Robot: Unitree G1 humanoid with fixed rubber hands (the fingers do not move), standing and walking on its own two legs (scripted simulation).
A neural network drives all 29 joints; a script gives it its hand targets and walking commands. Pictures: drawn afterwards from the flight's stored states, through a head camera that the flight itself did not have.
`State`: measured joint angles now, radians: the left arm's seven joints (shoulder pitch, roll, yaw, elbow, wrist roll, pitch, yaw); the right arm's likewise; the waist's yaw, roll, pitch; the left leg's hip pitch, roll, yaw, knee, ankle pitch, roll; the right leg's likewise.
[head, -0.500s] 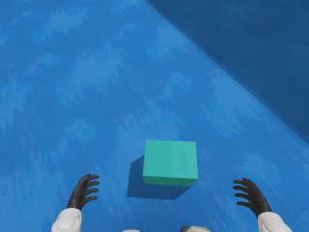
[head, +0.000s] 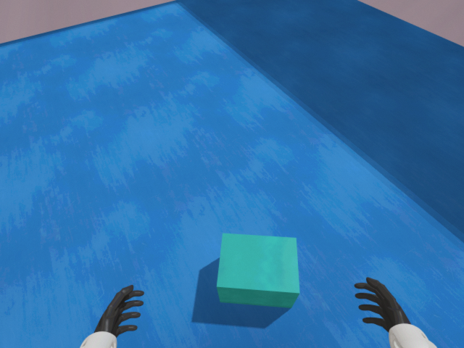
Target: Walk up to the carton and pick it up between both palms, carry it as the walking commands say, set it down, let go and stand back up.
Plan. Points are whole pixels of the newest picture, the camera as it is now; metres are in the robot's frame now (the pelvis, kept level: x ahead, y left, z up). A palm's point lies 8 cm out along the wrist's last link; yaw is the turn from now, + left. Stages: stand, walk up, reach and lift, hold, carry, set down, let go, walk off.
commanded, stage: stand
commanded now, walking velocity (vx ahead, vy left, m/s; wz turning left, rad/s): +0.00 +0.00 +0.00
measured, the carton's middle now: (257, 270) +0.46 -0.06 -0.67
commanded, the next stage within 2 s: none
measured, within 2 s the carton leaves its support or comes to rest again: neither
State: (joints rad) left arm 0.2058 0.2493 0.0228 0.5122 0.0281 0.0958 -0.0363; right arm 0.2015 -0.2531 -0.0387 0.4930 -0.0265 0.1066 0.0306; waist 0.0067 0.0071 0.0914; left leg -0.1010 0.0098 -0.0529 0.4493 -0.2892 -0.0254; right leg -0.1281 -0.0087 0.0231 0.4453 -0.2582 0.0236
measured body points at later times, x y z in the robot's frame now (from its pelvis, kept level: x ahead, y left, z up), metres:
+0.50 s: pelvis +0.01 +0.00 +0.00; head +0.01 -0.01 +0.45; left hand +0.13 +0.30 -0.10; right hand +0.14 -0.30 -0.10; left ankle -0.03 +0.13 -0.74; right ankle -0.01 -0.13 -0.74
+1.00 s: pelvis +0.00 +0.00 +0.00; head -0.01 +0.00 +0.45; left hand +0.09 +0.31 -0.11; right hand +0.11 -0.31 -0.11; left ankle -0.03 +0.13 -0.74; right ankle -0.01 -0.13 -0.74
